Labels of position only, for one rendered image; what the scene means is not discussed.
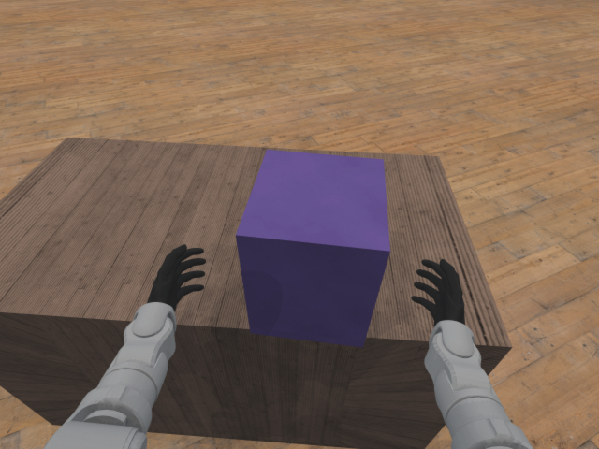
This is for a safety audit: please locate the left robot forearm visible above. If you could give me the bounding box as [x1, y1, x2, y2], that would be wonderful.
[43, 302, 177, 449]

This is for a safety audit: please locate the right robot forearm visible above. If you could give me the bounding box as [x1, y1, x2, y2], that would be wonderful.
[424, 320, 533, 449]

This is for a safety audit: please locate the carton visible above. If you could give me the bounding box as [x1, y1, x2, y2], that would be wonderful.
[236, 150, 390, 348]

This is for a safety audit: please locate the pedestal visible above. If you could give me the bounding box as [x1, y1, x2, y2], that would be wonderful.
[0, 138, 513, 449]

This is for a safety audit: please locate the right robot hand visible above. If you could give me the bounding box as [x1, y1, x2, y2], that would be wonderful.
[411, 259, 465, 326]

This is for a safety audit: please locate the left robot hand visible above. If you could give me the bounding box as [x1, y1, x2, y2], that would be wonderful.
[147, 244, 206, 312]

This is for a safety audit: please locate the left robot upper arm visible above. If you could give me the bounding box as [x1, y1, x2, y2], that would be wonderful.
[49, 421, 147, 449]

